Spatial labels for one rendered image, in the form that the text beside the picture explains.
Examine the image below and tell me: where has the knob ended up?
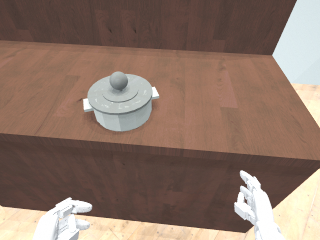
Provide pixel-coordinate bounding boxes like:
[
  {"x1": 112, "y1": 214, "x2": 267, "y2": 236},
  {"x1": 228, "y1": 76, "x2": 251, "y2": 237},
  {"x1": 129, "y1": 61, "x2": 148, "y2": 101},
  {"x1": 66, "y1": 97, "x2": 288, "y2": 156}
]
[{"x1": 109, "y1": 71, "x2": 128, "y2": 90}]

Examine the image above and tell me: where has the table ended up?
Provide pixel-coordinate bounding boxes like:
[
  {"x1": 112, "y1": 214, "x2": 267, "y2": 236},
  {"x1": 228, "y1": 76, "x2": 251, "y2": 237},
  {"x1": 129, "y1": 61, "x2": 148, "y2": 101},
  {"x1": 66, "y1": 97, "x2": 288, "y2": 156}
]
[{"x1": 0, "y1": 0, "x2": 320, "y2": 233}]

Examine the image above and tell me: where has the lid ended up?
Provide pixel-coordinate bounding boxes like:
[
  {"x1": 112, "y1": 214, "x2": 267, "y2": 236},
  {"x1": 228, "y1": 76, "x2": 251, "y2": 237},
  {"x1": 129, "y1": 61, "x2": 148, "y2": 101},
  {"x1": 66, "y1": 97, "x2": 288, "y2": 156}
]
[{"x1": 87, "y1": 74, "x2": 153, "y2": 116}]

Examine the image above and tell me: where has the robot right hand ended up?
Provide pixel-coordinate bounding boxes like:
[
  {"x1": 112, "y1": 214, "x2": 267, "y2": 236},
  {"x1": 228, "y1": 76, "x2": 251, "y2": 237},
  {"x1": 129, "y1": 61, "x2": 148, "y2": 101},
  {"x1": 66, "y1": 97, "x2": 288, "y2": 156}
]
[{"x1": 234, "y1": 170, "x2": 275, "y2": 225}]

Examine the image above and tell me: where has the pot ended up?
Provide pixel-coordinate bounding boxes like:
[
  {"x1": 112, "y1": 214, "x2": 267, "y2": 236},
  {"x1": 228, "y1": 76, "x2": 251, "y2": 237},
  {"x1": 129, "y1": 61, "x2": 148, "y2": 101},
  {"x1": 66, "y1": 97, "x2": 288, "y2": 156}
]
[{"x1": 83, "y1": 87, "x2": 159, "y2": 132}]

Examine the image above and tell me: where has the robot left hand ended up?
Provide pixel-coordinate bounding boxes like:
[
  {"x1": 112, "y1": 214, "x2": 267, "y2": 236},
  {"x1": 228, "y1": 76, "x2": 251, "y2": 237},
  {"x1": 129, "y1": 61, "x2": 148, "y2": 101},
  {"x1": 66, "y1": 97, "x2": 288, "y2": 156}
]
[{"x1": 32, "y1": 197, "x2": 93, "y2": 240}]

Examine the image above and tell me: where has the right robot forearm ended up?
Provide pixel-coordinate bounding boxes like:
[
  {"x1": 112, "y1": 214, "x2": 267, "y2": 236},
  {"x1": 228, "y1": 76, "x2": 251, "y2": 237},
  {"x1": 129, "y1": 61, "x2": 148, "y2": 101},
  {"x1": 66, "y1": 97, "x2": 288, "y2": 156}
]
[{"x1": 254, "y1": 220, "x2": 286, "y2": 240}]

